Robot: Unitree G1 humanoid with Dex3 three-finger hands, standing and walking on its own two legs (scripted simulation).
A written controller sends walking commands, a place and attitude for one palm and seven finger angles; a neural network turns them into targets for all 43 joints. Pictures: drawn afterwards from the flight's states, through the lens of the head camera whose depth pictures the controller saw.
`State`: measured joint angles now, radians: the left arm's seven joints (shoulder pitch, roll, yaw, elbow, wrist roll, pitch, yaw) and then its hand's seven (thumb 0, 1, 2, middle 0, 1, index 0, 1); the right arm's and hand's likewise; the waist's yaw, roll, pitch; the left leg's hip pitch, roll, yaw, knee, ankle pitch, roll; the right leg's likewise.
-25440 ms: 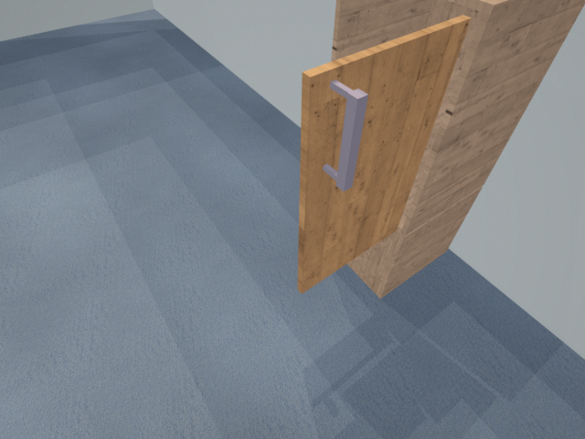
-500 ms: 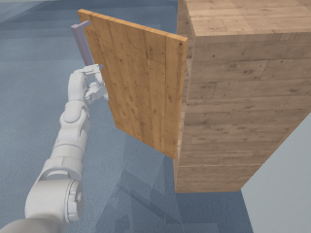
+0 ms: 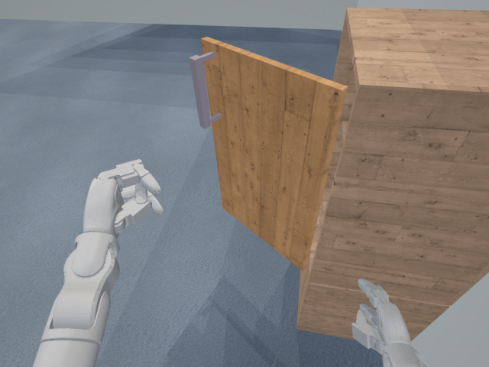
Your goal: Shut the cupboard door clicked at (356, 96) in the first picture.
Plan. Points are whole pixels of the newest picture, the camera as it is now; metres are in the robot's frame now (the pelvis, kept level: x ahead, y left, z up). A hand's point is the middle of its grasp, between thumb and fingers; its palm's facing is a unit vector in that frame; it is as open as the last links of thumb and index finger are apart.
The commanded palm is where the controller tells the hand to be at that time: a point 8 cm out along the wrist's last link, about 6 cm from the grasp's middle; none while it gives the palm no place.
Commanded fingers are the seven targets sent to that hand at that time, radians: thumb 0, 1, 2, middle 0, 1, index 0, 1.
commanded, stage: draw the hand back to the body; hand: left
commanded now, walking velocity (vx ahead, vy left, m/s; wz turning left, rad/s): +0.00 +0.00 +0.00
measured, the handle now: (207, 91) +0.67 +0.16 +0.14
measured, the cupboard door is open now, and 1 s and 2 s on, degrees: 56 56 56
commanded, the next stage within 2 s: step back with the hand held close in 0.88 s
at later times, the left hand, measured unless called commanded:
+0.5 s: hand (55, 252) +0.21 +0.27 +0.15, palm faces +0.43 -0.81 -0.40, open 6.1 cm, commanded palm +0.16 +0.31 +0.17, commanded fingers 0.00 0.90 0.90 -0.20 -0.30 -0.20 -0.30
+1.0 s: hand (43, 250) +0.20 +0.28 +0.16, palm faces +0.47 -0.79 -0.40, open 7.4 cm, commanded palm +0.15 +0.31 +0.17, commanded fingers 0.00 0.90 0.90 -0.20 -0.30 -0.20 -0.30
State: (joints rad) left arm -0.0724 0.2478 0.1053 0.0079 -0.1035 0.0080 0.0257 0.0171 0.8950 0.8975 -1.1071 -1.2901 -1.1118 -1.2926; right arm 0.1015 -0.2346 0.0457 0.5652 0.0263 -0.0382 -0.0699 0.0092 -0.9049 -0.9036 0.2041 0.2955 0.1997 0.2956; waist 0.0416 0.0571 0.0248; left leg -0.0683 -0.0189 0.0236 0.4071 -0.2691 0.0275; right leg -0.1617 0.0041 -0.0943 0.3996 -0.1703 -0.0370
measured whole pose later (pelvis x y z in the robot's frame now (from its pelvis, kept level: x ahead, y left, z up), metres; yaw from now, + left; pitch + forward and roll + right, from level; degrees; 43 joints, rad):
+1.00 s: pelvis +0.01 +0.01 +0.00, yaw +0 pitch -6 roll -1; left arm 0.44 0.34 0.34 -0.36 -0.06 -0.09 0.12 0.02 0.89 0.90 -0.21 -0.30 -0.21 -0.31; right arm 0.21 -0.21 0.02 0.64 0.00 -0.06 -0.07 0.01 -0.90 -0.90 0.21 0.30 0.20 0.30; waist 0.06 0.09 0.03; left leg -0.01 -0.03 0.03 0.39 -0.29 0.04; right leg -0.10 0.00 -0.09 0.38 -0.18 -0.02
